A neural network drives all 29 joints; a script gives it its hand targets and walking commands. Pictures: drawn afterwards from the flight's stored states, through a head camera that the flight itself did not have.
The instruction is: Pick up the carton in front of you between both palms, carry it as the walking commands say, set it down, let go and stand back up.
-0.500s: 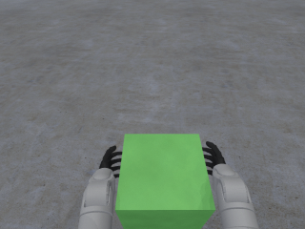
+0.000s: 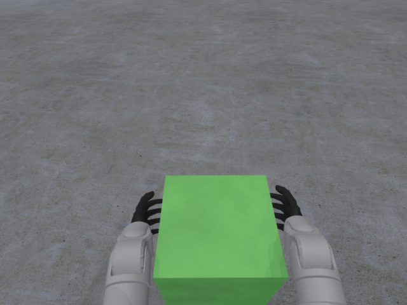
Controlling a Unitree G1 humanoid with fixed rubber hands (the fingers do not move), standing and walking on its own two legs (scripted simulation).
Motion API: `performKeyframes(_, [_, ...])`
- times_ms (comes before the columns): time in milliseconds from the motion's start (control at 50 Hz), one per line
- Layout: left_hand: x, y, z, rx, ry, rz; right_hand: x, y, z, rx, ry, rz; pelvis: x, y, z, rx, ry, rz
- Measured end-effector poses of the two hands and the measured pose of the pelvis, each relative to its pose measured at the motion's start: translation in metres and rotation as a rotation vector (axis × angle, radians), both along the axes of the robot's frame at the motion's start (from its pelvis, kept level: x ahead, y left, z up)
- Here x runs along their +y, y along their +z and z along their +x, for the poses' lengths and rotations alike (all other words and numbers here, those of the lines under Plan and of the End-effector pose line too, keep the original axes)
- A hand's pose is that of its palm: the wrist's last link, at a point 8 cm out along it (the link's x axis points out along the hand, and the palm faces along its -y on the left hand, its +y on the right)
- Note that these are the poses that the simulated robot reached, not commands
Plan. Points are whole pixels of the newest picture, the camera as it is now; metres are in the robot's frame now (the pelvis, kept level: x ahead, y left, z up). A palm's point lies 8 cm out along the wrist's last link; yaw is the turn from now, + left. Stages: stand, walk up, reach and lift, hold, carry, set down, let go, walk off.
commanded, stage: carry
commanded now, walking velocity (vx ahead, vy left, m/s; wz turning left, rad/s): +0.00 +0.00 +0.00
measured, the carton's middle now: (215, 246) +0.28 +0.00 -0.04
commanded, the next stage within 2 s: hold in 0.58 s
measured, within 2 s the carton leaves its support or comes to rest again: neither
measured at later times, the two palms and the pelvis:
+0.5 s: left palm (136, 233) +0.28 +0.16 +0.04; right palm (289, 226) +0.28 -0.14 +0.04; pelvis -0.01 +0.01 +0.00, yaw +0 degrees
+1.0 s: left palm (120, 251) +0.24 +0.18 +0.04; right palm (272, 216) +0.30 -0.11 +0.05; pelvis -0.02 -0.03 +0.01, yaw +11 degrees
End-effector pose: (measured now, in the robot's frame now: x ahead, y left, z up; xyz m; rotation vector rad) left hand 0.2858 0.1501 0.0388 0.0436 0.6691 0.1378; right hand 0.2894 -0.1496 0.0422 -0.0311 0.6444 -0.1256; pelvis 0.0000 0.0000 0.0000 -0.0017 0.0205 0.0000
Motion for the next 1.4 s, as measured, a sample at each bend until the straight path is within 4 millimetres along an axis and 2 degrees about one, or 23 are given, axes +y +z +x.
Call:
performKeyframes(580, [0.009,-0.001,-0.011,0.002,0.000,0.000,0.009,-0.001,-0.010,0.002,0.001,-0.002,0.009,-0.001,-0.011,-0.004,0.001,-0.001])
performKeyframes(660, [0.012,-0.001,-0.018,0.007,-0.002,0.012,0.012,0.000,-0.015,0.002,0.014,-0.010,0.009,0.006,-0.013,-0.071,0.057,-0.009])
performKeyframes(800, [0.036,0.001,-0.045,0.010,0.128,0.016,0.039,0.001,-0.003,0.004,0.142,-0.004,-0.002,0.011,-0.016,-0.126,0.139,0.009])
performKeyframes(860, [0.039,0.004,-0.052,0.005,0.173,0.013,0.045,0.005,0.002,-0.002,0.186,-0.004,-0.009,0.012,-0.017,-0.137,0.169,0.012])
performKeyframes(960, [0.033,0.007,-0.054,0.009,0.199,0.015,0.040,0.006,0.008,0.001,0.206,0.007,-0.022,0.012,-0.017,-0.145,0.195,0.014])
performKeyframes(1060, [0.024,0.001,-0.042,0.022,0.197,0.008,0.031,0.001,0.019,0.017,0.182,0.035,-0.036,0.009,-0.021,-0.135,0.205,0.014])
performKeyframes(1160, [0.023,-0.014,-0.025,0.036,0.181,0.011,0.030,-0.013,0.034,0.027,0.153,0.061,-0.048,0.003,-0.026,-0.093,0.216,0.009])
performKeyframes(1220, [0.024,-0.030,-0.017,0.050,0.169,0.021,0.031,-0.030,0.041,0.034,0.148,0.060,-0.053,-0.003,-0.029,-0.042,0.218,0.004])
performKeyframes(1300, [0.025,-0.065,-0.009,0.069,0.147,0.037,0.031,-0.066,0.045,0.045,0.147,0.043,-0.058,-0.013,-0.035,0.065,0.218,-0.004])
performKeyframes(1400, [0.024,-0.122,0.000,0.068,0.109,0.040,0.027,-0.124,0.042,0.042,0.120,0.030,-0.059,-0.032,-0.046,0.233,0.212,-0.012])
